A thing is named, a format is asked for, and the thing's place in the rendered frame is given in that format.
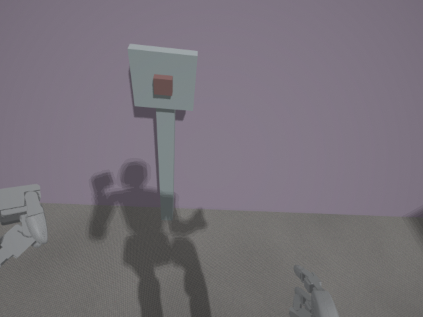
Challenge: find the button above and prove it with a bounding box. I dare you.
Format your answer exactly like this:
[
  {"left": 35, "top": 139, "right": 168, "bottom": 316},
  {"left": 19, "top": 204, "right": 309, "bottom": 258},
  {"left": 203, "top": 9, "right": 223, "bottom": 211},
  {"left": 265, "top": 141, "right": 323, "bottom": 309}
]
[{"left": 153, "top": 74, "right": 173, "bottom": 96}]

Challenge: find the robot left hand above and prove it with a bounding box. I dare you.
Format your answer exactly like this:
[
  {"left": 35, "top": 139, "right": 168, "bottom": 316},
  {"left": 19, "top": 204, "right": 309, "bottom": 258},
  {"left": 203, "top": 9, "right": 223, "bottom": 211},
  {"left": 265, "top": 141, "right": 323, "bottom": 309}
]
[{"left": 0, "top": 184, "right": 48, "bottom": 267}]

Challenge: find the robot right hand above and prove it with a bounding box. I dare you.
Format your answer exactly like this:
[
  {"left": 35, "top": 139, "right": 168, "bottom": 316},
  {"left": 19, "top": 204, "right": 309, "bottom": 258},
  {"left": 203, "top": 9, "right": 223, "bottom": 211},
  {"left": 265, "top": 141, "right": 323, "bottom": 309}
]
[{"left": 289, "top": 265, "right": 339, "bottom": 317}]

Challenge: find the panel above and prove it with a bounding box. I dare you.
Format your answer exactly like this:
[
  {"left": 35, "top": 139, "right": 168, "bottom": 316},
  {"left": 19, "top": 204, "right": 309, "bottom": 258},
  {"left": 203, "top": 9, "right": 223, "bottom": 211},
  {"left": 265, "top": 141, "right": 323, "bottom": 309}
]
[{"left": 128, "top": 44, "right": 198, "bottom": 221}]

